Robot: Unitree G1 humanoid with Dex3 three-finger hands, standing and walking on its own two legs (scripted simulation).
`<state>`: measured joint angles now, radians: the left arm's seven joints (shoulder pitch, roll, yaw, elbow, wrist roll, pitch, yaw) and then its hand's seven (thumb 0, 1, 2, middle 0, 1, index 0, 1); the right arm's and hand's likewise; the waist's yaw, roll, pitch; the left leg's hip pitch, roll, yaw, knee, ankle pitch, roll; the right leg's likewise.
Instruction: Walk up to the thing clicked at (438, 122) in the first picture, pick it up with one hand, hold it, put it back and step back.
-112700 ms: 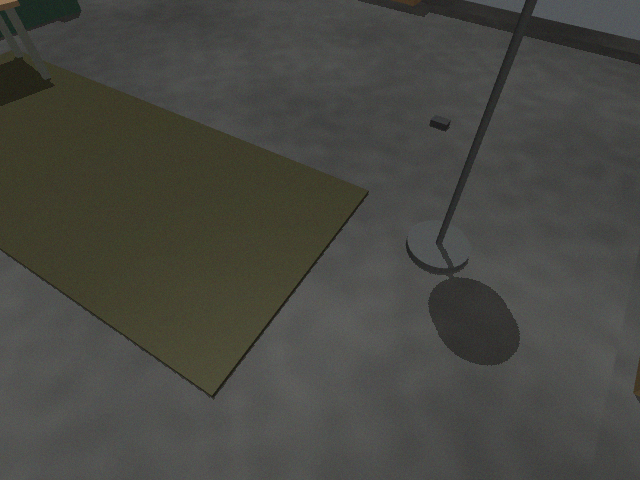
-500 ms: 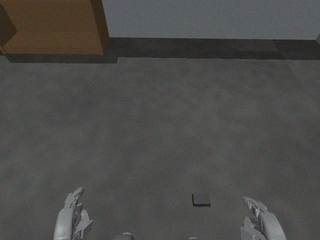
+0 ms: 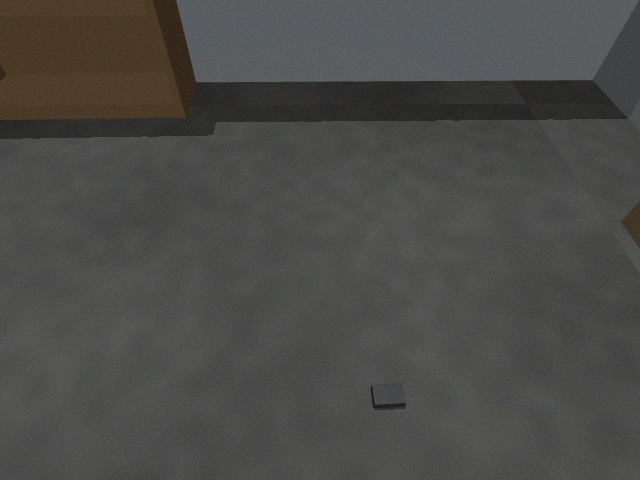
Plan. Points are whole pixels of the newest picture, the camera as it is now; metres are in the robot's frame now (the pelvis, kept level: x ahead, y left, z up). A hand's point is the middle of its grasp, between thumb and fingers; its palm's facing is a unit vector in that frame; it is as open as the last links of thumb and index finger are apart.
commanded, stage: stand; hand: right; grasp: from above
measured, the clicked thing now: (387, 395) +0.44 -0.21 -0.74
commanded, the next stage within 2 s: none
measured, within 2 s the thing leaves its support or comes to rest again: neither
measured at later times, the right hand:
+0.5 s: hand out of the picture +0.05 -0.23 -0.14, palm faces +0.03 +0.94 -0.34, open 7.4 cm
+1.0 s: hand out of the picture +0.06 -0.23 -0.14, palm faces +0.01 +0.94 -0.33, open 7.4 cm
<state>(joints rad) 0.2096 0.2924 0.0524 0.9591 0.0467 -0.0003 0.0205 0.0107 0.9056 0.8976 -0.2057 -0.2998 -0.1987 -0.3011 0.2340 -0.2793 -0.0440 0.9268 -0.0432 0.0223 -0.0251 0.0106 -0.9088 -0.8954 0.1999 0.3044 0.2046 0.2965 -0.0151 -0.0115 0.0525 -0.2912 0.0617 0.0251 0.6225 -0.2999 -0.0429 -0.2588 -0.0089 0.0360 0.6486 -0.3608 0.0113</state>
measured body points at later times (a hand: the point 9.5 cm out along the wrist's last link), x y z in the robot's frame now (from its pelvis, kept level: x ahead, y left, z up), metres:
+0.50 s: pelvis -0.01 +0.01 +0.02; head -0.01 +0.02 +0.47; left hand +0.06 +0.29 -0.12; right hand +0.05 -0.28 -0.12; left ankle +0.02 +0.15 -0.72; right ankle -0.01 -0.13 -0.72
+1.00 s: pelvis +0.00 +0.02 +0.02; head +0.00 +0.03 +0.47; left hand +0.06 +0.31 -0.12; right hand +0.06 -0.28 -0.11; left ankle +0.02 +0.15 -0.72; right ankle -0.01 -0.13 -0.72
